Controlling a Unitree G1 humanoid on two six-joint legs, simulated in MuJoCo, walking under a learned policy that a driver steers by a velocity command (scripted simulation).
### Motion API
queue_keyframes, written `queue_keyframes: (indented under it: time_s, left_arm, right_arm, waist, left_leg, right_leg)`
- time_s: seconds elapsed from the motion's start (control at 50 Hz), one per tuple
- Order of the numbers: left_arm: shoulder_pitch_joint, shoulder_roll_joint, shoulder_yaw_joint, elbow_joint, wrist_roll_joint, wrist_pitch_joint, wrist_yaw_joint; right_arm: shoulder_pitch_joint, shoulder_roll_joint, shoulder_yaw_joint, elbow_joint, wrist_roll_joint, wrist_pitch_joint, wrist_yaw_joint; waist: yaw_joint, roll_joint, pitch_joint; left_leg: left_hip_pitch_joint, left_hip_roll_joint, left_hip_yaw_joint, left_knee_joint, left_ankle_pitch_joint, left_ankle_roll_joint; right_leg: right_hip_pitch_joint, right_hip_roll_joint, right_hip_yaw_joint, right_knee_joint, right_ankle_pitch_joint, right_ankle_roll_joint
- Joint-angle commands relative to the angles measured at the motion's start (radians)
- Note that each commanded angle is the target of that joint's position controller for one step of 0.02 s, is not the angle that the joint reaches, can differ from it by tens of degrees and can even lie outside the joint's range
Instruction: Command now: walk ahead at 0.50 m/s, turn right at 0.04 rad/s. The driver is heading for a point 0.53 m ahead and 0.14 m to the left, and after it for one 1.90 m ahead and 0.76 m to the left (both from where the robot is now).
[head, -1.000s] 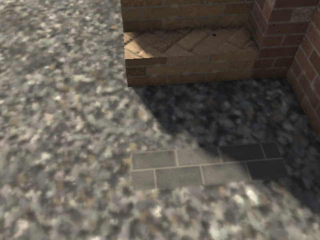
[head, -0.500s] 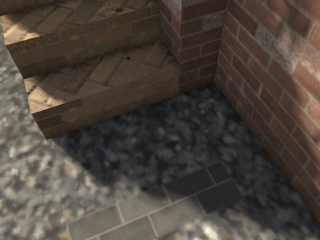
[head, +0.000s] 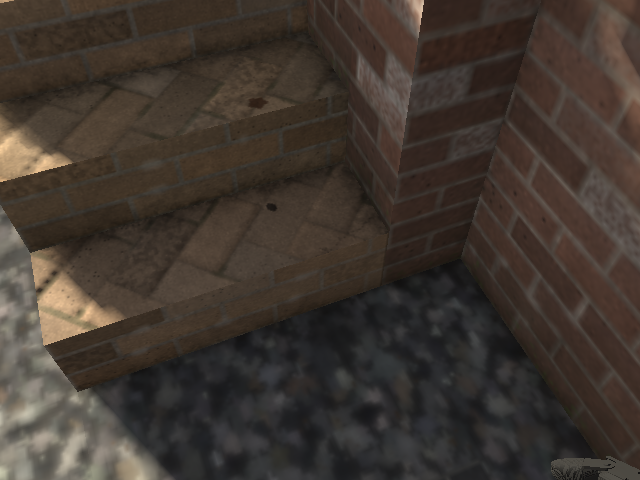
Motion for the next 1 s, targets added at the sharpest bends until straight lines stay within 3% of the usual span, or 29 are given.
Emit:
queue_keyframes:
  time_s: [0.02, 0.04, 0.06, 0.12, 0.14, 0.2, 0.24, 0.32, 0.36, 0.4, 0.42, 0.44, 0.46, 0.48, 0.52, 0.56, 0.6, 0.64, 0.7, 0.76, 0.78, 0.82, 0.86, 0.88, 0.9, 0.92, 0.94, 0.96, 1.0]
  left_arm:
    - [-0.038, 0.139, 0.014, -0.116, -0.048, -0.059, -0.017]
    - [-0.115, 0.145, 0.010, -0.142, -0.034, -0.063, -0.013]
    - [-0.146, 0.139, 0.014, -0.151, -0.008, -0.061, -0.009]
    - [-0.064, 0.090, 0.014, -0.136, 0.002, -0.026, -0.001]
    - [-0.026, 0.029, -0.007, -0.104, 0.079, 0.009, -0.019]
    - [-0.056, 0.001, -0.012, -0.104, 0.064, 0.045, -0.024]
    - [-0.132, 0.013, -0.014, -0.111, 0.052, 0.050, -0.020]
    - [-0.236, 0.007, -0.023, -0.113, 0.040, 0.047, -0.006]
    - [-0.247, 0.022, -0.020, -0.107, 0.043, 0.037, 0.004]
    - [-0.168, 0.027, -0.019, -0.068, 0.049, 0.015, 0.018]
    - [-0.121, 0.064, -0.011, -0.050, 0.057, 0.002, 0.033]
    - [-0.108, 0.114, -0.007, -0.059, 0.057, -0.002, 0.036]
    - [-0.127, 0.068, -0.014, -0.044, 0.033, 0.010, 0.033]
    - [-0.130, 0.030, -0.022, -0.039, 0.026, 0.010, 0.029]
    - [-0.191, 0.006, -0.032, -0.035, 0.037, 0.012, 0.032]
    - [-0.243, 0.009, -0.031, -0.020, 0.017, 0.020, 0.042]
    - [-0.213, 0.016, -0.022, 0.002, 0.008, 0.022, 0.036]
    - [-0.194, 0.031, -0.012, 0.032, 0.017, 0.024, 0.035]
    - [-0.191, 0.029, 0.001, 0.051, 0.025, 0.027, 0.022]
    - [-0.276, 0.003, 0.000, 0.021, 0.034, 0.010, 0.003]
    - [-0.301, 0.006, 0.000, 0.004, 0.044, 0.001, -0.002]
    - [-0.274, -0.017, -0.009, 0.003, 0.028, -0.027, -0.004]
    - [-0.160, -0.015, -0.009, 0.046, 0.029, -0.047, 0.005]
    - [-0.083, 0.022, 0.002, 0.072, 0.027, -0.055, 0.012]
    - [0.018, 0.077, 0.020, 0.100, 0.030, -0.051, 0.020]
    - [0.086, 0.113, 0.032, 0.119, 0.042, -0.042, 0.026]
    - [0.075, 0.105, 0.029, 0.126, 0.047, -0.036, 0.028]
    - [0.010, 0.086, 0.024, 0.109, 0.043, -0.033, 0.031]
    - [-0.103, 0.041, 0.009, 0.087, 0.038, -0.019, 0.044]
  right_arm:
    - [0.335, -0.169, -0.057, 0.029, 0.006, 0.010, -0.024]
    - [0.245, -0.146, -0.046, 0.008, 0.002, 0.015, -0.030]
    - [0.188, -0.128, -0.038, -0.003, -0.007, 0.017, -0.030]
    - [0.145, -0.110, -0.026, 0.007, -0.010, 0.005, -0.024]
    - [0.220, -0.110, -0.027, 0.050, -0.029, 0.001, -0.022]
    - [0.192, -0.122, -0.025, 0.073, -0.021, -0.008, -0.018]
    - [0.201, -0.116, -0.023, 0.086, -0.015, 0.001, -0.021]
    - [0.258, -0.122, -0.023, 0.125, -0.011, 0.030, -0.035]
    - [0.237, -0.119, -0.020, 0.132, -0.007, 0.038, -0.042]
    - [0.222, -0.101, -0.013, 0.145, 0.003, 0.039, -0.054]
    - [0.239, -0.069, 0.001, 0.147, 0.005, 0.026, -0.061]
    - [0.336, -0.022, 0.015, 0.154, 0.009, 0.025, -0.068]
    - [0.383, -0.014, 0.020, 0.205, 0.016, 0.053, -0.081]
    - [0.327, -0.048, 0.017, 0.207, 0.001, 0.067, -0.088]
    - [0.252, -0.045, 0.019, 0.205, 0.004, 0.077, -0.084]
    - [0.252, -0.032, 0.030, 0.233, -0.007, 0.076, -0.079]
    - [0.176, -0.091, 0.024, 0.236, -0.016, 0.071, -0.080]
    - [0.179, -0.078, 0.028, 0.263, 0.002, 0.065, -0.078]
    - [0.201, -0.081, 0.020, 0.289, -0.006, 0.059, -0.078]
    - [0.248, -0.140, -0.007, 0.303, 0.003, 0.046, -0.076]
    - [0.254, -0.164, -0.019, 0.309, 0.009, 0.040, -0.077]
    - [0.273, -0.134, -0.021, 0.333, -0.005, 0.041, -0.082]
    - [0.219, -0.122, -0.020, 0.321, -0.008, 0.049, -0.084]
    - [0.200, -0.096, -0.012, 0.309, -0.003, 0.051, -0.084]
    - [0.181, -0.083, -0.005, 0.300, 0.013, 0.052, -0.086]
    - [0.130, -0.058, 0.002, 0.289, 0.027, 0.053, -0.089]
    - [0.118, -0.068, -0.004, 0.287, 0.017, 0.069, -0.092]
    - [0.133, -0.076, -0.008, 0.298, 0.015, 0.078, -0.085]
    - [0.128, -0.065, -0.010, 0.293, 0.010, 0.093, -0.075]
  waist:
    - [-0.178, 0.183, -0.262]
    - [-0.144, 0.068, -0.164]
    - [-0.102, 0.032, -0.090]
    - [-0.020, 0.075, -0.067]
    - [0.006, -0.030, -0.067]
    - [0.024, 0.117, -0.048]
    - [-0.009, 0.151, -0.059]
    - [-0.068, 0.120, -0.061]
    - [-0.062, 0.118, -0.041]
    - [-0.028, 0.071, -0.055]
    - [-0.024, 0.016, -0.081]
    - [-0.077, -0.103, -0.126]
    - [-0.074, -0.159, -0.173]
    - [-0.056, -0.139, -0.139]
    - [-0.069, -0.123, -0.133]
    - [-0.099, -0.106, -0.102]
    - [-0.048, -0.042, -0.018]
    - [-0.047, -0.011, -0.024]
    - [-0.052, 0.048, 0.007]
    - [-0.082, 0.151, 0.145]
    - [-0.081, 0.164, 0.184]
    - [-0.070, 0.121, 0.167]
    - [-0.032, 0.053, 0.080]
    - [-0.013, -0.015, -0.018]
    - [0.030, -0.099, -0.101]
    - [0.081, -0.228, -0.105]
    - [0.044, -0.151, -0.073]
    - [0.007, -0.091, -0.046]
    - [-0.043, -0.058, 0.006]
  left_leg:
    - [0.843, 0.377, -0.678, -0.283, -0.176, 0.245]
    - [0.660, 0.342, -0.537, -0.295, -0.054, 0.207]
    - [0.499, 0.306, -0.451, -0.319, 0.087, 0.199]
    - [0.322, 0.244, -0.287, -0.373, 0.410, 0.203]
    - [0.262, 0.250, -0.217, -0.345, 0.620, 0.170]
    - [0.259, 0.184, -0.091, -0.319, 0.795, 0.117]
    - [0.304, 0.169, -0.071, -0.308, 0.749, 0.096]
    - [0.394, 0.211, -0.125, -0.273, 0.582, 0.112]
    - [0.406, 0.235, -0.169, -0.240, 0.514, 0.108]
    - [0.396, 0.194, -0.163, -0.161, 0.401, 0.055]
    - [0.345, 0.148, -0.148, -0.108, 0.284, 0.023]
    - [0.266, 0.073, -0.106, -0.038, -0.078, 0.002]
    - [0.276, 0.024, -0.074, -0.014, -0.311, -0.011]
    - [0.274, 0.017, -0.086, 0.003, -0.382, -0.014]
    - [0.315, 0.020, -0.094, -0.056, -0.339, -0.032]
    - [0.440, 0.044, -0.107, -0.241, -0.103, -0.048]
    - [0.371, 0.104, -0.167, -0.272, -0.054, -0.047]
    - [0.360, 0.090, -0.142, -0.264, -0.077, -0.038]
    - [0.343, 0.078, -0.156, -0.282, -0.324, 0.017]
    - [0.430, 0.203, -0.340, -0.409, -0.421, 0.107]
    - [0.483, 0.265, -0.380, -0.424, -0.325, 0.138]
    - [0.562, 0.290, -0.333, -0.346, 0.036, 0.152]
    - [0.549, 0.184, -0.184, -0.178, 0.391, 0.095]
    - [0.446, 0.115, -0.127, -0.057, 0.511, 0.045]
    - [0.256, 0.050, -0.089, 0.098, 0.326, 0.003]
    - [0.060, -0.054, -0.046, 0.333, -0.263, -0.026]
    - [0.011, -0.035, -0.106, 0.475, -0.483, -0.012]
    - [0.012, -0.010, -0.136, 0.514, -0.456, -0.003]
    - [0.038, 0.038, -0.101, 0.409, -0.350, -0.011]
  right_leg:
    - [-0.704, -0.002, 0.085, 0.594, -0.001, -0.007]
    - [-0.662, -0.064, 0.041, 0.525, 0.102, -0.011]
    - [-0.601, -0.097, 0.019, 0.454, 0.153, -0.004]
    - [-0.429, -0.120, -0.004, 0.342, 0.180, 0.021]
    - [-0.346, -0.075, -0.061, 0.277, 0.201, 0.017]
    - [-0.322, -0.059, -0.095, 0.062, 0.296, 0.017]
    - [-0.303, -0.049, -0.115, -0.068, 0.359, 0.020]
    - [-0.273, -0.035, -0.116, -0.233, 0.394, 0.014]
    - [-0.243, -0.029, -0.108, -0.302, 0.350, -0.001]
    - [-0.094, -0.040, -0.077, -0.489, 0.462, -0.020]
    - [0.026, -0.139, 0.022, -0.486, 0.664, -0.023]
    - [0.135, -0.305, 0.181, -0.437, 1.049, -0.100]
    - [0.119, -0.350, 0.242, -0.442, 1.058, -0.212]
    - [0.080, -0.339, 0.263, -0.485, 0.993, -0.224]
    - [0.052, -0.273, 0.179, -0.515, 0.914, -0.166]
    - [-0.041, -0.180, 0.073, -0.521, 0.717, -0.064]
    - [-0.051, -0.097, 0.013, -0.535, 0.489, 0.001]
    - [0.014, -0.092, 0.016, -0.522, 0.503, -0.012]
    - [-0.037, -0.059, -0.005, -0.453, 0.233, -0.051]
    - [-0.307, 0.001, -0.084, -0.332, 0.162, -0.027]
    - [-0.389, -0.010, -0.115, -0.314, 0.182, -0.022]
    - [-0.402, -0.037, -0.118, -0.339, 0.211, -0.030]
    - [-0.222, -0.029, -0.097, -0.382, 0.381, -0.047]
    - [0.001, -0.057, -0.038, -0.370, 0.628, -0.070]
    - [0.243, -0.143, 0.046, -0.372, 0.875, -0.108]
    - [0.365, -0.310, 0.187, -0.442, 1.233, -0.192]
    - [0.298, -0.380, 0.180, -0.440, 1.414, -0.235]
    - [0.234, -0.386, 0.128, -0.469, 1.372, -0.237]
    - [0.129, -0.314, 0.011, -0.530, 1.119, -0.175]
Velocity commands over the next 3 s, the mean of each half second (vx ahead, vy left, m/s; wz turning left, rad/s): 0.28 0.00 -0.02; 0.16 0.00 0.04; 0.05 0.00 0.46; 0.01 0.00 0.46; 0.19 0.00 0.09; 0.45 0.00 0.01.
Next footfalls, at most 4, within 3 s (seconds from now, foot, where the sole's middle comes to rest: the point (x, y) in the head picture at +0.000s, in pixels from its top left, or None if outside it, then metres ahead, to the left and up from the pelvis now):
0.42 right None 0.31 -0.09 -0.75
1.26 left None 0.39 0.14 -0.75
1.84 right None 0.44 -0.06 -0.75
2.14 left None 0.28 0.17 -0.75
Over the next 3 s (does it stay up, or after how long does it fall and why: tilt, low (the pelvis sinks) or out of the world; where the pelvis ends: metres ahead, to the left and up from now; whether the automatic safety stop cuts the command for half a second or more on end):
stays up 0.50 0.22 0.03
